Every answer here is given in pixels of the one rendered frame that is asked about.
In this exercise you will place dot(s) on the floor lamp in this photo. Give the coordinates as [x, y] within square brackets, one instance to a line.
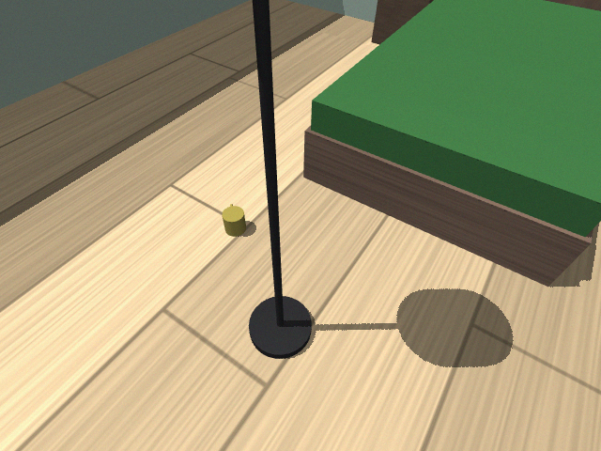
[279, 327]

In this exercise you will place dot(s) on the bed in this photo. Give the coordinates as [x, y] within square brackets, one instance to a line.
[478, 122]

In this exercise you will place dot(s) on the mug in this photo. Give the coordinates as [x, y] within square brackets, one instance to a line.
[234, 221]

